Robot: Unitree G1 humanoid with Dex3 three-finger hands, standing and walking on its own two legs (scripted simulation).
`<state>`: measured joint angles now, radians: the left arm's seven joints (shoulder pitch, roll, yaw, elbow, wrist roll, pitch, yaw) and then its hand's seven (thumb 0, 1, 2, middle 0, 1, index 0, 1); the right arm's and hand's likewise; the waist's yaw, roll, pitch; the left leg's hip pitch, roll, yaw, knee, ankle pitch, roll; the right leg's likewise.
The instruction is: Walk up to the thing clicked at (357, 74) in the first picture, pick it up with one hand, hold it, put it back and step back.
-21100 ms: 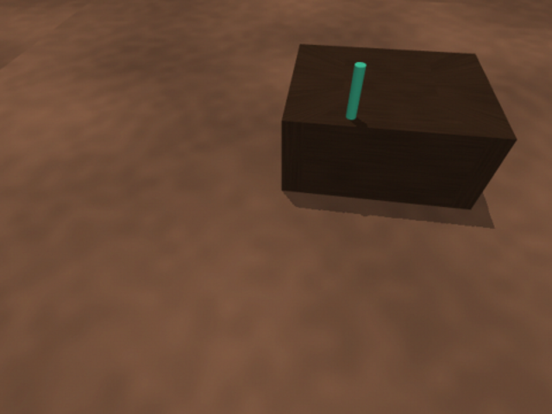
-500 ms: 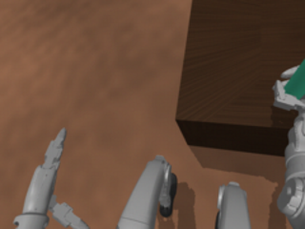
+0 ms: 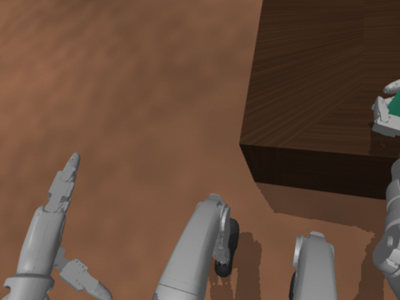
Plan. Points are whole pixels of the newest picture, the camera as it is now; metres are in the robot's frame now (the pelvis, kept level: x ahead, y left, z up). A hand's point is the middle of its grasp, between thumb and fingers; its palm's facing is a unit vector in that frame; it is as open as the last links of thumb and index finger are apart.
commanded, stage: lower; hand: right
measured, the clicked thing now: out of the picture +0.51 -0.20 +0.00
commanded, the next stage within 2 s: loosen in 0.34 s
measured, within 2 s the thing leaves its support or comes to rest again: rests again in 0.22 s
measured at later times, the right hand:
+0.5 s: hand (392, 113) +0.51 -0.20 -0.07, palm faces +0.17 +0.98 +0.01, open 5.5 cm
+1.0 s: hand (391, 115) +0.51 -0.20 -0.08, palm faces +0.18 +0.98 +0.00, open 10.6 cm
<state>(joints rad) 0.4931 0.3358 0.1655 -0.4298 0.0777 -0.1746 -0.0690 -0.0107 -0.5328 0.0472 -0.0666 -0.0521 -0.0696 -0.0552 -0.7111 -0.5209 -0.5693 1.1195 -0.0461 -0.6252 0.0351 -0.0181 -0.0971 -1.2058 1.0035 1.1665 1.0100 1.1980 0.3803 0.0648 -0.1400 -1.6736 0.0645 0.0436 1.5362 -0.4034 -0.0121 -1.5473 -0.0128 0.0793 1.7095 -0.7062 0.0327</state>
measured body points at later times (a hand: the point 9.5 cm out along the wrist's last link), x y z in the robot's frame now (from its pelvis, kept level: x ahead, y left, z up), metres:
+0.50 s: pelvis +0.00 -0.01 -0.02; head +0.20 -0.08 +0.38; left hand +0.17 +0.26 +0.13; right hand +0.50 -0.25 -0.07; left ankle +0.14 +0.14 -0.52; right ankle +0.03 -0.13 -0.52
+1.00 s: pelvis +0.00 -0.01 -0.02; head +0.21 -0.08 +0.38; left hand +0.18 +0.26 +0.13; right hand +0.49 -0.25 -0.08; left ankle +0.14 +0.14 -0.52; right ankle +0.03 -0.13 -0.52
